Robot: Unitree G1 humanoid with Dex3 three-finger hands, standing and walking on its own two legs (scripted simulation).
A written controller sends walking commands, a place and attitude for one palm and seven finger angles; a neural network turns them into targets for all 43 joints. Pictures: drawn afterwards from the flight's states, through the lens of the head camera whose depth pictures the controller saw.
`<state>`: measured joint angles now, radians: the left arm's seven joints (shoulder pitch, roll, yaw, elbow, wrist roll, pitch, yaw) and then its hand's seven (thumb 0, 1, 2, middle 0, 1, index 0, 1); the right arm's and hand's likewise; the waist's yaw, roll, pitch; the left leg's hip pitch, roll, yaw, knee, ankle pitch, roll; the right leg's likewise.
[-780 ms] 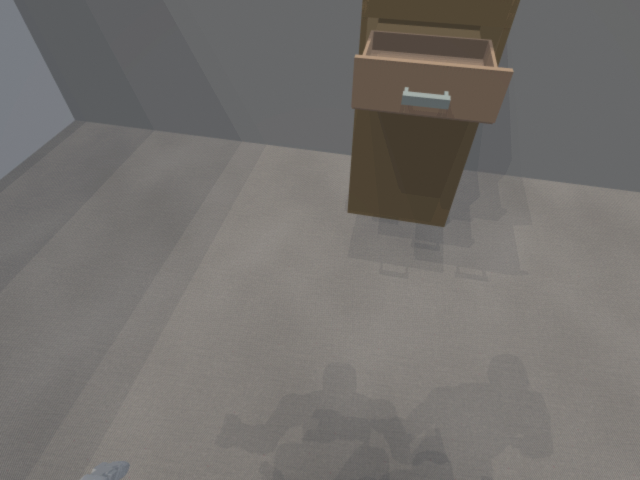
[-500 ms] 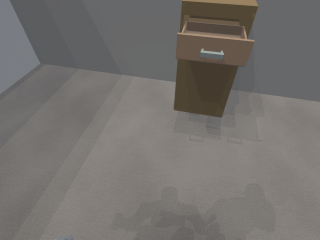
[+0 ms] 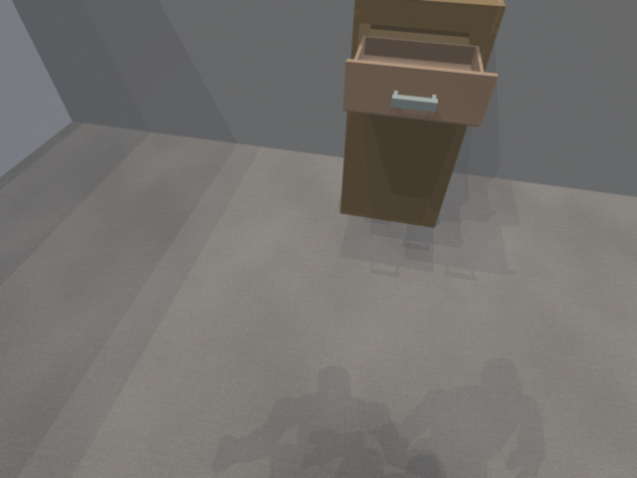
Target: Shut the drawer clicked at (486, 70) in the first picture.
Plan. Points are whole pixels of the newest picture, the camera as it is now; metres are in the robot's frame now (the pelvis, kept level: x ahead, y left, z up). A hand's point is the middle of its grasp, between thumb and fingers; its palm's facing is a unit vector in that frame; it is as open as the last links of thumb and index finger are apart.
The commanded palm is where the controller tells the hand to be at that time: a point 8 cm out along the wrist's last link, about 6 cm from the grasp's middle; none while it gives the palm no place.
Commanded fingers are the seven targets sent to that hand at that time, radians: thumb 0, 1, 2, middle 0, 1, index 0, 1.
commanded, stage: stand and wait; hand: left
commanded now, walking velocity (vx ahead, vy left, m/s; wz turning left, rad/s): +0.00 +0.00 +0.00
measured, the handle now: (414, 99) +1.04 -0.21 -0.01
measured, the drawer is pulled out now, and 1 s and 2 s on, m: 0.30 0.30 0.30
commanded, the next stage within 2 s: look at it before walking up in 0.04 s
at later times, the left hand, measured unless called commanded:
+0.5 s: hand out of the picture +0.07 +0.24 -0.16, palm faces -0.04 -0.94 -0.33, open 7.4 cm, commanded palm none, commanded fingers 0.00 0.90 0.90 -0.20 -0.30 -0.20 -0.30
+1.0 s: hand out of the picture +0.07 +0.23 -0.17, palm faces -0.10 -0.95 -0.31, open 7.4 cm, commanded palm none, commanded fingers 0.00 0.90 0.90 -0.20 -0.30 -0.20 -0.30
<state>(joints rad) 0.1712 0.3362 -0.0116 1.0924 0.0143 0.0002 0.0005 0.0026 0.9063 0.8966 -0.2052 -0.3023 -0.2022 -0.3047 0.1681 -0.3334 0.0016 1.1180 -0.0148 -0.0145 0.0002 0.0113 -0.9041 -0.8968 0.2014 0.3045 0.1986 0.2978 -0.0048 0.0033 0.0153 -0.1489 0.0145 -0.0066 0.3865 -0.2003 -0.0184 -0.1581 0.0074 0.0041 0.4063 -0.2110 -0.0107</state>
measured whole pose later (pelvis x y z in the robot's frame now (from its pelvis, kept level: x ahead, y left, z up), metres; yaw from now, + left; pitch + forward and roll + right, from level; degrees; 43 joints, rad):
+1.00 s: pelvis +0.00 +0.00 -0.01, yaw -6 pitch -1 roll +1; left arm 0.22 0.30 0.01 1.02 0.02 0.04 0.00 0.00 0.91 0.90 -0.20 -0.30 -0.20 -0.30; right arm 0.15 -0.28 -0.02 1.03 -0.02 0.00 -0.01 0.01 -0.91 -0.90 0.20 0.30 0.20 0.30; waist 0.01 -0.01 0.03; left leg -0.19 0.04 0.08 0.48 -0.27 -0.02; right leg -0.25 0.04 0.09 0.52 -0.25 -0.01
